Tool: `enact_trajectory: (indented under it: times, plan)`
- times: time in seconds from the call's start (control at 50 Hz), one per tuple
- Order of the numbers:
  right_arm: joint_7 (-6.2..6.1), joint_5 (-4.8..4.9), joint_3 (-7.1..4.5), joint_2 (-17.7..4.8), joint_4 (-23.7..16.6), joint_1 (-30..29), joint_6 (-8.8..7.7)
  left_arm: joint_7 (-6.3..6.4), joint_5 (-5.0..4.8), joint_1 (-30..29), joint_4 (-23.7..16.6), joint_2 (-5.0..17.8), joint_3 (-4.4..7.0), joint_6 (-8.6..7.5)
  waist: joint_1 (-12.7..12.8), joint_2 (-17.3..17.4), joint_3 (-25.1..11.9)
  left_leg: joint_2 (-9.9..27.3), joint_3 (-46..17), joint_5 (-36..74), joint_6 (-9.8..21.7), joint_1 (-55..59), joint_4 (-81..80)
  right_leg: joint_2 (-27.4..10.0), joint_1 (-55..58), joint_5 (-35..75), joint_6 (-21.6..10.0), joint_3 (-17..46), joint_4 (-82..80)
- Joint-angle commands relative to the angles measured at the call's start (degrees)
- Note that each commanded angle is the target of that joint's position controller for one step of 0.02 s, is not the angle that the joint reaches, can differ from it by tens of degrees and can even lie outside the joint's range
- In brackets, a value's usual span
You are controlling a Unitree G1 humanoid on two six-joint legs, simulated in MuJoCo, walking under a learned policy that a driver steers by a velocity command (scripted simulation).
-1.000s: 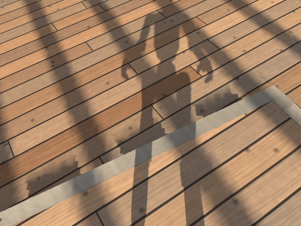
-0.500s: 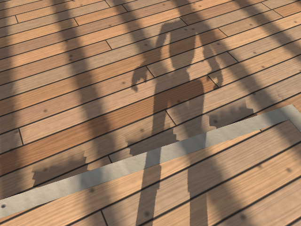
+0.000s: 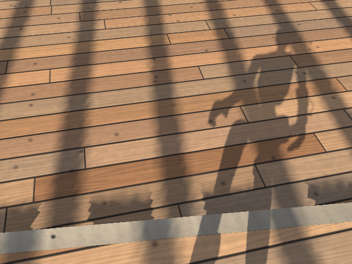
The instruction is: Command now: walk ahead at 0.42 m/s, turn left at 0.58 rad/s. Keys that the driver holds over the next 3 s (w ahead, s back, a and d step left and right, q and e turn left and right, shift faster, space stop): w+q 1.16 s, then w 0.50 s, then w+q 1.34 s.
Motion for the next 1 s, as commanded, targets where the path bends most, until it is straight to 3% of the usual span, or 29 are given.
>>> enact_trajectory:
  times: [0.02, 0.08, 0.14, 0.18, 0.2, 0.22, 0.24, 0.26, 0.28, 0.3, 0.32, 0.36, 0.42, 0.48, 0.52, 0.66, 0.7, 0.72, 0.74, 0.76, 0.78, 0.8, 0.82, 0.84, 0.86, 0.9, 0.94, 0.98, 1.0]
  plan:
    - [0.48, -0.48, -2.54, -11.08, -5.34, -6.14, -1.33, -0.67, -1.07, -8.59, -5.22, 3.51, -0.12, -0.45, 0.85, 3.96, 3.87, 12.10, -14.23, 12.63, 10.55, -4.08, -13.87, -0.31, -2.60, 7.63, 2.53, -1.31, -11.87]
    - [1.90, 0.37, -3.49, -13.17, -2.44, 0.18, -0.72, -1.84, -0.68, -13.62, -6.74, 2.53, -1.23, 0.78, -1.46, 5.53, 4.50, 13.39, -14.70, 23.21, 11.69, -2.26, -11.87, 1.25, 2.52, 6.86, 2.50, -4.35, -23.31]
    - [2.03, -0.04, -3.73, -12.34, -0.90, 2.61, 0.03, -1.87, -0.68, -16.94, -7.82, 3.55, -1.50, 0.80, -2.16, 6.83, 4.90, 16.52, -18.62, 28.49, 11.11, 4.08, -10.21, 1.98, 2.52, 8.29, 0.29, -4.03, -28.59]
    - [1.65, -0.54, -4.14, -13.30, -1.10, -0.49, 0.20, -1.28, -1.58, -15.12, -7.60, 5.21, -1.10, 0.31, 0.84, 6.93, 3.65, 15.47, -17.47, 38.50, 8.59, 3.28, -7.52, 4.08, 11.47, 10.61, -2.07, -6.15, -32.23]
    - [1.63, -1.13, -4.21, -13.49, -1.29, -1.83, 0.13, -0.81, -2.43, -11.04, -6.48, 7.18, -0.34, -0.12, 3.41, 6.71, 1.15, 12.65, -15.36, 44.92, 6.02, -0.52, -3.06, 5.04, 21.68, 13.68, -3.77, -7.06, -32.15]
    - [1.69, -1.83, -3.60, -11.43, -1.81, -2.84, -0.15, -0.29, -2.72, -1.00, -3.80, 9.11, 0.42, -0.85, 7.45, 3.36, -5.77, 7.40, -11.98, 43.64, 1.96, -7.64, 8.46, 2.08, 37.88, 17.00, -7.68, -4.30, -30.10]
    - [1.13, -3.00, -1.33, -3.75, -3.22, 5.86, -1.27, 0.16, -1.57, 13.66, -0.95, 11.22, 0.89, -1.33, 7.65, -9.06, -22.68, -3.00, -8.31, 18.63, -2.61, -20.79, 26.45, -13.07, 65.23, 25.88, -21.60, 13.96, -29.41]
    - [1.72, -1.92, -0.93, -3.06, -2.90, 6.41, -2.01, 0.14, -0.63, 24.34, 2.44, 9.36, 0.01, -0.86, 10.60, -11.65, -27.01, -5.67, -7.21, -13.94, -3.99, -35.53, 45.47, -23.42, 75.22, 13.44, -26.86, 34.96, -37.89]
    - [1.89, -0.41, -2.42, -7.17, -3.88, -4.96, -1.87, 0.10, -0.77, 21.39, 3.36, 8.93, 0.32, -1.38, 11.97, -5.01, -6.25, -0.10, -6.88, -8.33, -2.43, -45.01, 54.35, -21.11, 57.72, -2.28, -18.88, 31.40, -43.89]
    - [0.55, -0.08, -2.68, -7.70, -2.86, -7.39, -1.48, -0.17, -2.22, 12.65, 2.45, 5.89, -0.60, -1.32, 8.08, -3.42, 1.23, 5.05, -4.65, -1.22, -1.15, -43.65, 54.36, -19.92, 42.52, -9.84, -15.09, 22.82, -46.79]
    - [-0.35, -1.14, -2.35, -7.26, -2.06, -6.46, -0.86, 0.02, -2.80, 8.41, 1.68, 1.31, -2.11, -1.12, 5.36, -2.28, -0.99, 8.02, -4.33, 3.01, -0.51, -37.80, 50.03, -17.95, 36.35, -4.64, -13.97, 17.48, -49.46]
    - [0.25, -2.27, -1.01, -4.62, -1.69, -7.73, 0.17, 0.95, -2.39, 3.92, 1.43, -1.37, -2.68, -1.03, 2.50, -2.13, -1.53, 10.46, -3.87, 3.98, -0.96, -31.38, 45.67, -15.37, 31.30, 8.43, -13.24, 9.05, -52.93]
    - [1.57, -0.72, -0.46, -3.92, -1.97, -11.24, 0.90, 1.57, -1.12, 2.12, 2.42, 1.86, -0.91, -2.27, 1.65, -1.55, 0.05, 11.75, -1.45, 5.57, -3.10, -31.95, 36.23, -13.47, 29.44, 13.04, -13.58, -0.97, -56.97]
    - [2.57, -0.06, 0.22, -3.73, -2.00, -14.68, 1.24, 1.07, 0.63, 4.82, 4.43, 4.51, 0.27, -2.61, 2.67, -0.44, 1.18, 11.57, 1.14, 15.82, -3.42, -32.17, 26.06, -12.87, 30.23, 22.05, -13.43, -8.51, -57.81]
    - [2.81, 0.02, 0.29, -4.34, -2.14, -16.23, 1.80, 0.41, 0.79, 6.50, 5.92, 5.38, 0.44, -2.55, 2.77, -1.25, 2.23, 10.93, 1.74, 19.54, -2.44, -30.46, 21.37, -12.85, 30.46, 26.00, -12.65, -11.97, -57.17]
    - [1.27, -0.09, -1.10, -7.31, -4.11, -23.57, 1.78, -0.15, 0.54, 12.67, 10.39, 8.95, 1.51, -1.44, 4.13, -2.99, 5.92, 6.55, 4.74, 15.35, 0.60, -30.26, 9.73, -15.62, 45.34, 32.92, -9.58, -16.47, -50.90]
    - [0.44, 1.03, -2.39, -9.86, -4.03, -20.83, 0.79, 0.06, 0.81, 11.85, 10.54, 11.33, 2.22, -0.87, 0.99, -3.46, 4.71, 1.79, 8.02, 15.78, 2.69, -21.44, 5.82, -15.15, 45.73, 45.22, -8.54, -19.10, -43.29]
    - [-0.38, 1.61, -3.56, -12.24, -3.47, -17.35, -0.07, -0.02, 1.26, 12.41, 10.60, 11.23, 2.01, -1.03, -0.72, -3.45, 1.65, -0.94, 8.68, 18.18, 4.82, -11.42, 6.27, -13.23, 41.90, 49.90, -6.93, -20.54, -35.94]
    - [-1.87, 1.16, -5.60, -16.29, -0.80, -7.11, -0.63, -0.17, 3.16, 14.76, 10.08, 7.97, 0.90, -1.67, -2.35, 1.16, -6.65, -0.19, 4.07, 25.61, 9.43, 8.67, 12.95, -10.30, 30.03, 41.18, -2.86, -21.03, -21.32]
    - [-2.97, 0.87, -5.93, -17.67, 2.03, 7.70, 0.19, -1.81, 4.81, 18.51, 7.42, 0.86, -2.09, -2.44, -5.10, 12.37, -22.22, 12.34, -23.06, 14.42, 20.94, 38.82, 6.06, -2.08, 7.51, 1.28, 2.06, -16.30, -3.87]
    - [-2.72, 0.16, -5.20, -15.76, 5.33, 14.01, 0.17, -4.02, 1.62, 9.52, 7.45, 3.30, -1.67, -2.21, -10.33, 5.26, -17.66, 17.09, -37.81, 11.32, 19.21, 41.01, -4.34, 4.25, -4.99, -16.97, 0.91, -6.01, 7.32]
    - [-2.61, 0.12, -6.13, -16.68, 6.21, 11.40, -1.02, -3.96, -0.82, 0.20, 4.65, 3.42, -1.29, -2.39, -10.58, 4.10, -4.52, 15.95, -31.62, 9.66, 13.87, 31.79, -7.19, 2.17, -12.80, -14.89, -0.83, 0.78, 10.45]
    - [-2.57, 1.64, -5.63, -14.85, 5.89, 5.71, -1.44, -2.55, -0.65, -2.56, 3.65, 6.23, -0.71, -2.75, -8.17, 5.62, -0.58, 14.75, -27.75, 10.24, 13.55, 20.79, -7.68, -0.36, -11.30, -12.57, -0.77, 2.16, 12.08]
    - [-2.30, 2.14, -3.85, -10.93, 6.06, 2.96, -1.76, -1.16, 0.84, -1.14, 2.78, 6.15, -0.89, -2.65, -4.52, 6.47, -2.12, 13.95, -25.68, 13.29, 14.02, 13.25, -7.38, -1.50, -6.60, -10.91, -1.08, 3.64, 11.22]
    - [-1.80, 1.84, -2.50, -7.95, 5.82, -0.45, -1.97, -0.26, 1.32, -0.12, 2.71, 4.06, -1.64, -2.16, -1.01, 5.40, -0.83, 13.55, -22.99, 16.27, 13.75, 3.67, -8.43, -3.08, -1.35, -8.88, -1.20, 3.67, 8.81]
    - [-1.18, 1.23, -1.32, -6.01, 3.59, -7.36, -2.12, 0.58, 0.92, 1.35, 2.61, 2.65, -2.31, -0.45, 3.81, 3.58, -0.26, 12.69, -20.82, 16.18, 13.52, -8.62, -12.42, -3.79, 5.88, -8.36, -0.43, 3.18, 3.63]
    - [-1.13, 1.00, -1.80, -9.40, 1.43, -10.69, -2.11, 0.73, 0.35, 0.46, 1.54, 3.47, -2.30, 0.52, 4.22, 2.58, 0.56, 10.05, -15.75, 16.45, 12.12, -16.68, -13.58, -2.61, 10.74, -7.23, 1.75, -0.11, -5.96]
    - [-1.01, -1.32, -1.76, -10.56, 0.84, -10.40, -1.62, -0.37, 1.66, 2.68, 1.10, -0.79, -4.04, 0.83, 4.98, 3.29, 0.87, 5.38, -10.01, 17.59, 9.93, -29.25, -8.97, -1.06, 21.36, 8.01, 0.92, -3.45, -4.74]
    - [-1.18, -1.58, -1.61, -10.18, 0.55, -8.78, -1.76, -0.93, 1.99, 1.98, 0.00, -0.12, -3.96, 0.72, 3.91, 2.58, 1.09, 3.94, -9.99, 16.38, 10.28, -29.37, -7.10, -0.31, 21.02, 13.29, 0.57, -3.35, -7.89]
